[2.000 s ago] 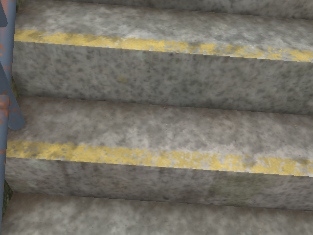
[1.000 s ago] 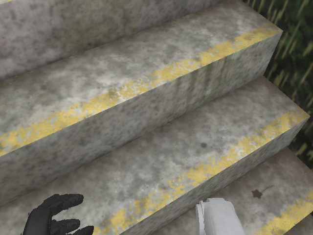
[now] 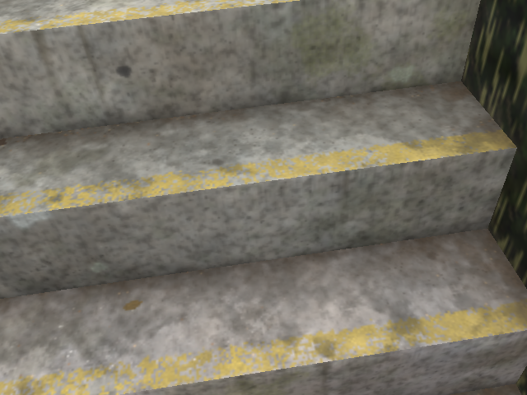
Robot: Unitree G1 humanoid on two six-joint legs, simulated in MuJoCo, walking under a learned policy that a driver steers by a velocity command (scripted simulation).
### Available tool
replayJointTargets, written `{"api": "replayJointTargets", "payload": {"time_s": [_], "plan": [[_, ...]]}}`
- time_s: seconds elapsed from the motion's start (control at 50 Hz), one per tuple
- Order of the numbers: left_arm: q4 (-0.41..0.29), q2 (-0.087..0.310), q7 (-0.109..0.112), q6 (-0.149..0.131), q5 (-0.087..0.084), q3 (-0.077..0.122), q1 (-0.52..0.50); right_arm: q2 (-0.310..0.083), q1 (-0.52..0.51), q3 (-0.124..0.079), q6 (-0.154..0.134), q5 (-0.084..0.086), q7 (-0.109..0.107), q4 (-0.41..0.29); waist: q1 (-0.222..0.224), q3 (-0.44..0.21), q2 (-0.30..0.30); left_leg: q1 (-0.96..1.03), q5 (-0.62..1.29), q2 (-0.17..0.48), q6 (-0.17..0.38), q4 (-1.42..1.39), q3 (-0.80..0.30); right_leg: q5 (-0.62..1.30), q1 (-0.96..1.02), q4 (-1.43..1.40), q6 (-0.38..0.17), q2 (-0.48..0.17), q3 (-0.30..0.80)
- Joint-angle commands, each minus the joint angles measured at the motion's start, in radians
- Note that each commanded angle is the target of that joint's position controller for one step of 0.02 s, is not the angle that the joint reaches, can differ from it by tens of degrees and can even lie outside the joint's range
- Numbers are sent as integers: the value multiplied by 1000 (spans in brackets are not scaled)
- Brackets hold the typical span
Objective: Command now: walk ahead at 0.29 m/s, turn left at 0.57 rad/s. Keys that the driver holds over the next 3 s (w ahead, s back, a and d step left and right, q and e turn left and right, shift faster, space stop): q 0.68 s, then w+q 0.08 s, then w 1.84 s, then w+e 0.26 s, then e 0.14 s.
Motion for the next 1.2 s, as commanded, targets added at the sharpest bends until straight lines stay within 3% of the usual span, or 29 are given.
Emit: {"api": "replayJointTargets", "payload": {"time_s": [0.02,0.08,0.12,0.18,0.22,0.24,0.28,0.3,0.32,0.34,0.36,0.38,0.4,0.42,0.44,0.48,0.52,0.58,0.68,0.72,0.78,0.8,0.84,0.88,0.9,0.92,0.96,1.02,1.2], "plan": [[-56,7,21,33,4,-22,9,0,-113,10,-73,21,16,-105,48,208,-61,-168,313,199,76,-391,-336,0,-77,-164,37,-31,-101],[-63,13,43,40,-13,-13,-73,-39,12,-5,-84,15,-6,-104,-51,49,88,159,578,245,136,-373,-456,-96,-250,174,30,-9,-149],[-153,-5,42,32,-2,-24,-205,-108,100,-39,-84,6,-19,-120,-113,112,86,389,534,319,154,-470,-590,-240,-509,320,36,-25,-77],[-226,35,24,30,-9,-21,-366,-101,138,-47,-87,4,-30,-154,-148,148,37,523,532,349,157,-507,-597,-451,-623,288,68,-53,-51],[-260,51,15,43,-14,-19,-404,-135,124,-59,-79,-2,-45,-172,-155,138,-6,568,614,356,133,-525,-544,-499,-611,161,88,-77,-64],[-309,34,15,57,-5,-32,-458,-144,143,-70,-66,19,-44,-159,-163,112,19,527,580,316,95,-565,-509,-508,-517,-18,75,-95,-67],[-369,26,21,81,-13,-38,-508,-183,141,-85,-54,14,-51,-150,-161,74,65,536,719,321,93,-620,-490,-499,-413,-185,75,-101,-88],[-383,8,16,99,-40,-65,-511,-235,127,-98,-41,42,-53,-168,-155,21,120,440,785,342,97,-789,-425,-697,-117,-532,24,-89,-142],[-336,-17,21,113,-65,-63,-377,-208,30,-98,-29,24,-48,-187,-78,-32,191,264,976,323,72,-764,-358,-739,232,-659,-17,-60,-153],[-234,113,50,111,-97,10,-129,-242,16,-105,-52,37,-34,-217,19,-245,246,318,1746,260,47,-551,-301,-768,588,-759,-22,53,-190],[-146,230,79,86,-98,71,150,-304,-83,-129,-83,63,5,-225,164,-393,261,292,1718,245,-40,-237,-282,-495,826,-928,-38,-12,-65],[-110,394,95,82,-28,109,267,-183,-239,-98,-89,87,43,-345,262,-479,-287,-20,921,32,-137,198,-257,-330,995,-1346,-112,-273,464],[-135,395,94,89,-41,108,68,-74,-145,-75,-80,6,60,-359,127,-515,-555,-127,142,-71,-179,716,-330,-154,895,-1594,-180,-412,831],[-140,298,87,94,-66,98,-54,-21,-77,-67,-68,-36,70,-359,7,-433,-427,-201,197,-14,-156,895,-425,-511,791,-1546,-150,-374,758],[-116,196,87,115,-77,79,-184,-27,-115,-63,-45,-38,74,-366,-78,-267,-273,-291,319,23,-140,944,-362,-826,662,-1464,-119,-340,623],[-60,61,103,123,-77,40,-306,13,-66,-32,9,-66,59,-359,-182,14,-126,-354,454,62,-137,958,-267,-820,363,-1261,-89,-269,288],[-10,72,90,88,-51,36,-243,25,-41,-17,62,-61,34,-358,-177,70,-52,-374,422,52,-130,1096,-219,-689,295,-1286,-79,-278,157],[46,131,67,14,-67,51,-205,21,-75,-15,114,-33,17,-374,-172,113,-39,-461,449,64,-105,1090,-200,-539,361,-1349,-84,-302,70],[19,173,62,20,-76,60,-170,-45,-163,-53,155,-27,21,-440,-145,89,-105,-458,475,163,-135,957,-180,-496,493,-1481,-60,-388,-16],[14,212,80,39,-61,67,-164,-17,-199,-32,143,17,45,-457,-147,109,-189,-341,355,246,-120,457,-85,-648,520,-1590,-9,-383,-102],[39,231,107,84,-67,77,-5,1,-273,-24,117,61,70,-442,-18,71,-243,-116,61,236,-76,14,110,-729,646,-1648,-47,-346,-195],[30,299,90,75,-50,95,23,-13,-254,-30,111,36,69,-450,7,44,-274,-16,-109,211,-75,24,129,-690,660,-1700,-62,-386,-160],[33,289,74,77,-68,97,-11,3,-146,-36,93,9,57,-418,-44,72,-256,88,8,212,-63,-109,117,-771,639,-1661,-37,-371,-175],[51,194,40,69,-60,73,-14,-35,11,-48,72,-11,70,-335,-103,56,-48,211,-25,176,-60,-345,9,-701,624,-1300,-29,-229,-268],[-13,114,23,53,-90,50,-128,-91,48,-60,57,-32,56,-328,-155,67,228,306,-151,349,3,-476,-342,-567,320,-1028,34,-108,-319],[-24,114,32,35,-95,58,-144,-130,130,-75,52,-32,43,-332,-201,-12,342,396,-242,461,120,-667,-614,-562,190,-738,59,-36,-252],[10,73,17,3,-71,60,-130,-116,31,-57,33,-48,22,-346,-133,-32,241,375,10,464,192,-618,-537,-398,59,-48,65,-19,-121],[-36,57,-4,-31,-37,31,-176,-58,119,-40,-22,-42,17,-237,-99,51,-14,400,1,441,127,-582,-410,-307,-149,101,6,-21,-57],[-164,-31,13,18,-64,-26,-414,-60,143,-23,-112,-27,18,-38,-67,175,-26,391,70,504,73,-775,-220,-558,-601,459,-82,0,-11]]}}
Next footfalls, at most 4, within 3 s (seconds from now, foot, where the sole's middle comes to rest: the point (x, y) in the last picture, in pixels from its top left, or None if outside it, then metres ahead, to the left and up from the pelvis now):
0.36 right None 0.35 -0.22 -0.51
0.88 left None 0.28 0.05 -0.51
1.36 right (336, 291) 0.59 -0.06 -0.30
1.94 left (180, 340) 0.48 0.22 -0.30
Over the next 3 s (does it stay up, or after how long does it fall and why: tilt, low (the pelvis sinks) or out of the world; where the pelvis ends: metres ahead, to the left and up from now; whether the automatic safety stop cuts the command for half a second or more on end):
stays up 0.72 0.36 0.66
